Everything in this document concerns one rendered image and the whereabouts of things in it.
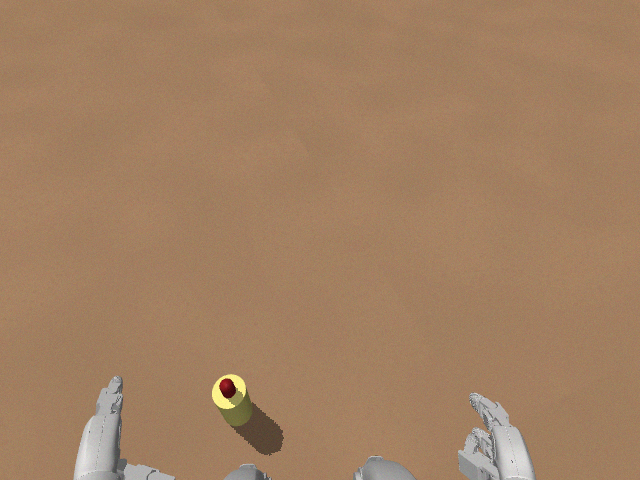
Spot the left robot hand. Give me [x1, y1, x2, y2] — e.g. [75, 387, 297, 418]
[73, 376, 176, 480]

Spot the bottle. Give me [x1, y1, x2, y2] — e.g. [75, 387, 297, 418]
[212, 374, 253, 426]

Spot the right robot hand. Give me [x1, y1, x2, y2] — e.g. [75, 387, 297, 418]
[458, 392, 536, 480]

